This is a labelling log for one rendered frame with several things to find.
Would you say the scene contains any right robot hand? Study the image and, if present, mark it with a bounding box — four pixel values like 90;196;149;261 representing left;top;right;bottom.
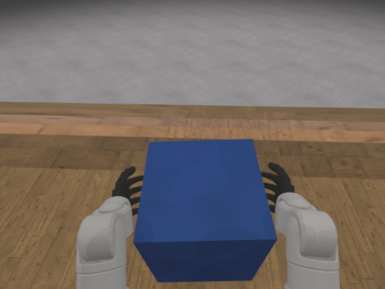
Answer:
261;163;295;213

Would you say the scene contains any robot left forearm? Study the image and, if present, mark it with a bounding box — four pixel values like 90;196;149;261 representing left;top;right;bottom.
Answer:
76;196;134;289

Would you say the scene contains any robot right forearm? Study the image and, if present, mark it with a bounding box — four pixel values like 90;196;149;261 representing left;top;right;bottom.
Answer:
275;192;340;289

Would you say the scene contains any left robot hand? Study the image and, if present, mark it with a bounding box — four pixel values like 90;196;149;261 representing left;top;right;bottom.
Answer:
112;167;144;216

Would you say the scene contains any carton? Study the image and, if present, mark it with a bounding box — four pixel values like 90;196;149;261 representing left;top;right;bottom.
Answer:
133;139;277;282

